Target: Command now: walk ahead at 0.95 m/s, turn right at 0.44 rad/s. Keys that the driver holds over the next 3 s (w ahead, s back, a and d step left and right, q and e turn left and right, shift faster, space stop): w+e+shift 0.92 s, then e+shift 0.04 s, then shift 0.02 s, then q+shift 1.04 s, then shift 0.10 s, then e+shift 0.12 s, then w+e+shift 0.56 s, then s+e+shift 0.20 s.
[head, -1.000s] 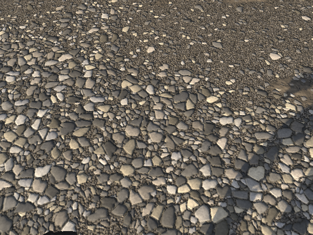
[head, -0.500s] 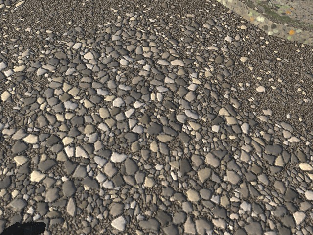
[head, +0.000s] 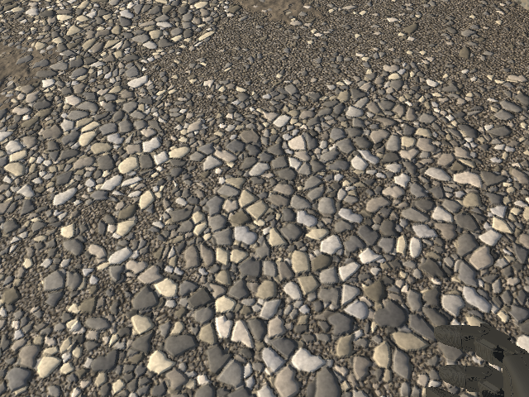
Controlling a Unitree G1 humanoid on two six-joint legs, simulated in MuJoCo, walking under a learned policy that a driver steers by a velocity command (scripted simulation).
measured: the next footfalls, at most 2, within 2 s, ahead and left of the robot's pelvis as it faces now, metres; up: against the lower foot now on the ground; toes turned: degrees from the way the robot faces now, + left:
left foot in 0.12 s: +0.29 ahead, +0.16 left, +0.00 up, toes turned -8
right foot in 0.54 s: +0.62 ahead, -0.20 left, +0.00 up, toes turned -32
